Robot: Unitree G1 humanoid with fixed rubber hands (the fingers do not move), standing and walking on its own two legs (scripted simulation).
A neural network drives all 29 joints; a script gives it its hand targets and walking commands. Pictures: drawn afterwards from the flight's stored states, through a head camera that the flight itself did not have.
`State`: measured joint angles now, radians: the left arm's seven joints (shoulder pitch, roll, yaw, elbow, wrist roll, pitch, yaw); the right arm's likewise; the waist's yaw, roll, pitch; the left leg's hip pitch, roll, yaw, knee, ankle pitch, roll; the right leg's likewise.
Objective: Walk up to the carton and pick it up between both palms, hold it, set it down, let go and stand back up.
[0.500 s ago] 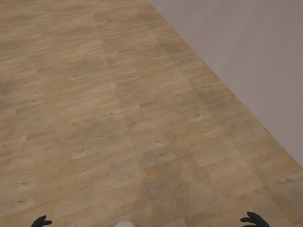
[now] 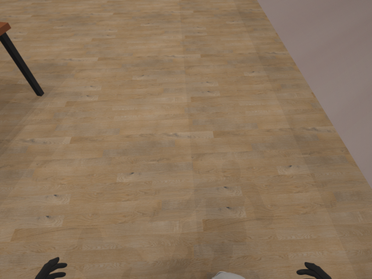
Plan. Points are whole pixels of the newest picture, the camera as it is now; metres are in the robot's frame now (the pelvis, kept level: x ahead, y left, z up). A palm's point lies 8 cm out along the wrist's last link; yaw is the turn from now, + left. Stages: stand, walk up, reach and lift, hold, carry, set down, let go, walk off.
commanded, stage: walk up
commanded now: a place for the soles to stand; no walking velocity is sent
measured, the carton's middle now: out of the picture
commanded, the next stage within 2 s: none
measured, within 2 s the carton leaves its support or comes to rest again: neither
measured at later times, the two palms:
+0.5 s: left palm (30, 252) +0.19 +0.35 -0.07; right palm (284, 201) +0.32 -0.25 -0.11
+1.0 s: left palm (28, 211) +0.27 +0.38 -0.05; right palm (238, 128) +0.57 -0.17 -0.10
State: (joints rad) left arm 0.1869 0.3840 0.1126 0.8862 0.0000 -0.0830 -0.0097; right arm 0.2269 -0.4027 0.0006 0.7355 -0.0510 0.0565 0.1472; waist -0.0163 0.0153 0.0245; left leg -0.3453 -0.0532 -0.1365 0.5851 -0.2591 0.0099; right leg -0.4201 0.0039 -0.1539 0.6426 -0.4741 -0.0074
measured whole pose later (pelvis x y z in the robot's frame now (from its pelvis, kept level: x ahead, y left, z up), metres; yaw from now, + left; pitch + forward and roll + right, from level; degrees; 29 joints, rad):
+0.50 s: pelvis +0.16 +0.01 +0.00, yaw +12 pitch -1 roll +1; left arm 0.20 0.39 0.11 0.88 0.00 -0.07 -0.01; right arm 0.22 -0.42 0.00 0.79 -0.05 0.07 0.15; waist 0.00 0.04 0.03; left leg -0.40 0.06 0.06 0.72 -0.21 0.01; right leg -0.02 -0.07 -0.31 0.45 -0.41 -0.03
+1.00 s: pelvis +0.35 +0.05 +0.02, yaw +28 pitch -1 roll +2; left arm 0.21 0.39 0.09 0.90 0.00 -0.11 0.00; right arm 0.24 -0.43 0.00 0.79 -0.04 0.04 0.12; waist 0.00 0.04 0.03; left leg -0.43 0.02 -0.05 0.97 -0.22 0.02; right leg -0.11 -0.07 -0.26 0.42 -0.30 -0.05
